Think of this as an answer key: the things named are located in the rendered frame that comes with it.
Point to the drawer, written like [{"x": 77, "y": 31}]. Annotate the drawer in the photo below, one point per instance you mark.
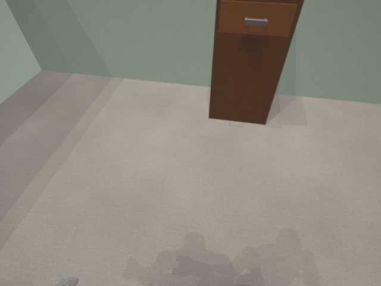
[{"x": 279, "y": 15}]

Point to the handle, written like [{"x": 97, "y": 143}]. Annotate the handle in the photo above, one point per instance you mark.
[{"x": 255, "y": 22}]

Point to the cabinet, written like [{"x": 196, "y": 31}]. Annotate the cabinet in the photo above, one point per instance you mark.
[{"x": 246, "y": 70}]

